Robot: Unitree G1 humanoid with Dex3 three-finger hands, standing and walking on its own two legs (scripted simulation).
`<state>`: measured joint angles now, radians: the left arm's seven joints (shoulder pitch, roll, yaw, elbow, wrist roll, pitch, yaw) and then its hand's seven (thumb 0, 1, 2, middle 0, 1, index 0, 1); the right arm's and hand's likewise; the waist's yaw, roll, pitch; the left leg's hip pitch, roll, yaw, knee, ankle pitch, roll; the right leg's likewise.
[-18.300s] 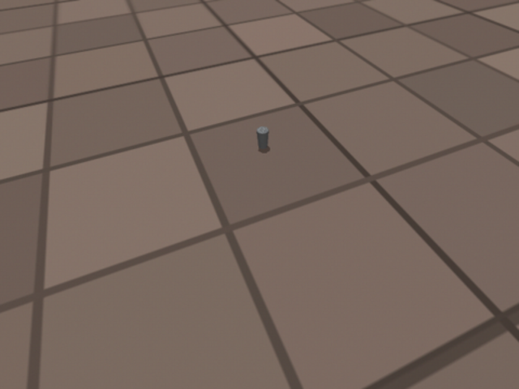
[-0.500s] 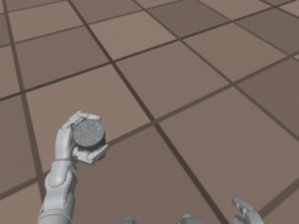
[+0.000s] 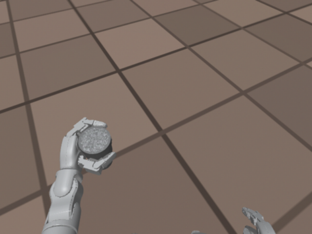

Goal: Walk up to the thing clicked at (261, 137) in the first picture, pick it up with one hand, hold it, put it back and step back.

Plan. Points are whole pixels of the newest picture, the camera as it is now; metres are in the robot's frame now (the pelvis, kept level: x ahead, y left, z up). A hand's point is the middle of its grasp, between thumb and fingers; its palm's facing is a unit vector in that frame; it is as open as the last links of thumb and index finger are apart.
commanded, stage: hold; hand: left
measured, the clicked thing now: (99, 151) +0.33 +0.17 +0.03
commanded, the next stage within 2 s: none
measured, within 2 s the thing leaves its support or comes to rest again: neither
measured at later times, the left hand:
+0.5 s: hand (98, 148) +0.32 +0.16 +0.06, palm faces +0.04 -1.00 +0.00, open 9.7 cm
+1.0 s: hand (98, 146) +0.33 +0.17 +0.06, palm faces +0.03 -1.00 +0.00, open 9.7 cm
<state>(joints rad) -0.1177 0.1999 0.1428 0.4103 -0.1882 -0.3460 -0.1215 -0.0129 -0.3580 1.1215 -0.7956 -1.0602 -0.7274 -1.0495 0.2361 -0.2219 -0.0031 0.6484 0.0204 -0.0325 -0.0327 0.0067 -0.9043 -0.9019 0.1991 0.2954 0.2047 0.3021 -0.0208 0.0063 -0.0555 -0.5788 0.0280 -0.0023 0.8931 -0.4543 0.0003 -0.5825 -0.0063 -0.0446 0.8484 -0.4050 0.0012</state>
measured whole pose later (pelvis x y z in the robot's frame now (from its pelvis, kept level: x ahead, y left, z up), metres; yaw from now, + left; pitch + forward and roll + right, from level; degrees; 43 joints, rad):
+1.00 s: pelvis +0.00 +0.00 +0.01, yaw +0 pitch +7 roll -1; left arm -0.12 0.20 0.14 0.44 -0.19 -0.35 -0.14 -0.01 -0.34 1.11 -0.79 -1.05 -0.73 -1.04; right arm 0.24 -0.22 -0.01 0.66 0.02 -0.03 -0.03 0.01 -0.90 -0.90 0.20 0.30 0.20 0.30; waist -0.02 0.01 -0.04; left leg -0.52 0.03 0.00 0.83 -0.43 0.00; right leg -0.53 -0.01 -0.04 0.79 -0.38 0.00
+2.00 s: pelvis +0.00 +0.00 +0.01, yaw +0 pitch +7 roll -1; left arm -0.14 0.20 0.14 0.46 -0.19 -0.36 -0.14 -0.01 -0.33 1.09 -0.79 -1.04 -0.73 -1.03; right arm 0.24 -0.23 -0.01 0.67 0.02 -0.04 -0.02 0.01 -0.90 -0.90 0.20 0.30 0.20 0.30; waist -0.02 0.01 -0.05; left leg -0.52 0.03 -0.01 0.84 -0.43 0.00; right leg -0.53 -0.01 -0.05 0.80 -0.39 0.00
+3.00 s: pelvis -0.04 +0.00 -0.15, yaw -1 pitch +29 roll -3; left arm -0.40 0.24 0.27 0.88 -0.16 -0.74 -0.18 -0.01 -0.30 1.06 -0.79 -1.03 -0.72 -1.02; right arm 0.18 -0.26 -0.01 0.67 -0.04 -0.07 0.05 0.00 -0.90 -0.90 0.20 0.29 0.20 0.30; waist -0.07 -0.01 -0.20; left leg -1.46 0.02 -0.03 1.62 -0.67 0.01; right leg -1.46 -0.03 -0.05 1.57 -0.62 0.00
